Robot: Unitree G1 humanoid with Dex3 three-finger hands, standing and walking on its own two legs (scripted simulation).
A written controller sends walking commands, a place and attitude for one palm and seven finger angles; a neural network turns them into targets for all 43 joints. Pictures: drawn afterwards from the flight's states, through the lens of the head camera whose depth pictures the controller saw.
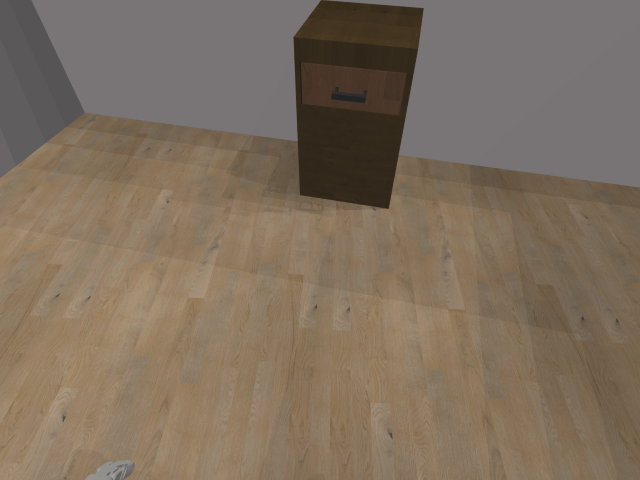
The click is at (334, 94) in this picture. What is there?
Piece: drawer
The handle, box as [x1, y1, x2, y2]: [331, 87, 366, 102]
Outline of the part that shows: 331,94 331,98 333,99 364,102 366,90 364,90 362,94 338,92 336,87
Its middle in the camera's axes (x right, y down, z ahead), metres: +0.10 -0.54 +1.44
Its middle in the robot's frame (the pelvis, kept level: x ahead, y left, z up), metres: +1.43 -0.04 -0.20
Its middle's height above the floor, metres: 0.57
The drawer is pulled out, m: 0.00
